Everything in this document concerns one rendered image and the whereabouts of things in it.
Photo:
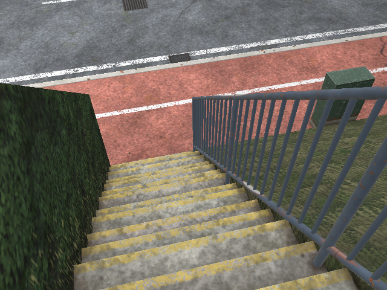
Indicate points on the stairs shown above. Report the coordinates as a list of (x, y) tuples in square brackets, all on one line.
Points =
[(171, 223)]

